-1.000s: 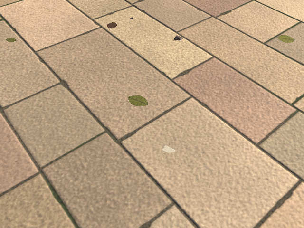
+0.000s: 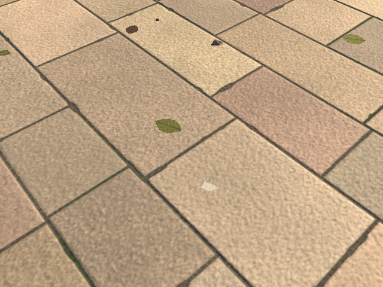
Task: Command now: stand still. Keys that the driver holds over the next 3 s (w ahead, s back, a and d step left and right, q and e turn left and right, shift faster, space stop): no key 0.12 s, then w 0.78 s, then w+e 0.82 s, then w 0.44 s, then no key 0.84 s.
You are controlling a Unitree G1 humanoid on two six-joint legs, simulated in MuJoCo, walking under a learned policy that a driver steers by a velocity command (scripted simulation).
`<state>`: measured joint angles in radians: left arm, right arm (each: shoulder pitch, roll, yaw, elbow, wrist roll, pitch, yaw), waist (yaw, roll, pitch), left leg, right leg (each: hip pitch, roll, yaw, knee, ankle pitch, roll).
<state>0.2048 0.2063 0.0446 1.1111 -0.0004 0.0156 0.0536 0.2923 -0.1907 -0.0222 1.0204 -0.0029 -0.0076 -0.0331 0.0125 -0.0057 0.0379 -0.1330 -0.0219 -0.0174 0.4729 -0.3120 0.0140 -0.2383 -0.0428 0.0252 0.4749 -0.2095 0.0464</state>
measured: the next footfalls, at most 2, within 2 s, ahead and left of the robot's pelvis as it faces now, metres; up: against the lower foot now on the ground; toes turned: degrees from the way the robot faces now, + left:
left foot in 0.86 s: +0.46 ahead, +0.09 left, +0.00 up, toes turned +2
right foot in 1.42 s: +0.74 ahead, -0.17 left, +0.00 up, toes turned -17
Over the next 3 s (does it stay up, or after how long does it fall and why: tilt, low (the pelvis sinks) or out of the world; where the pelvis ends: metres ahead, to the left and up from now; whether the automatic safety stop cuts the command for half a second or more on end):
stays up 1.18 -0.27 0.00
